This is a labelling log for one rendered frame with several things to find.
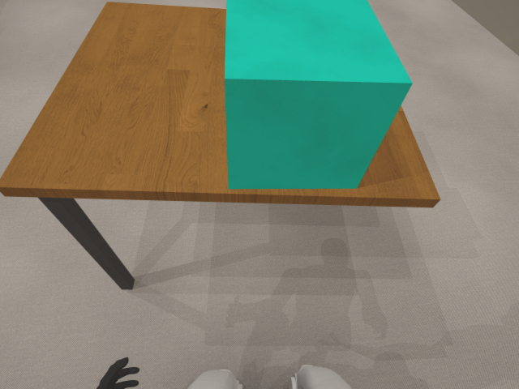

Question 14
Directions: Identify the robot thigh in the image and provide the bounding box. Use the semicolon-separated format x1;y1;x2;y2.
289;366;352;389
187;370;242;389

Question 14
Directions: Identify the robot left thigh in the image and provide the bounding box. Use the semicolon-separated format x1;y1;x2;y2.
187;370;242;389

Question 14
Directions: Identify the robot right thigh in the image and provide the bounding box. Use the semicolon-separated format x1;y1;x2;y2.
289;366;352;389

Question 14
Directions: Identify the carton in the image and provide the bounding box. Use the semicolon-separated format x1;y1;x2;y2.
225;0;412;189

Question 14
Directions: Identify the table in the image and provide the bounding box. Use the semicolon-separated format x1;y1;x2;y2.
0;2;440;289

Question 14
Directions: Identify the robot left hand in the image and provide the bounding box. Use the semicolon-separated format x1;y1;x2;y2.
97;357;139;389

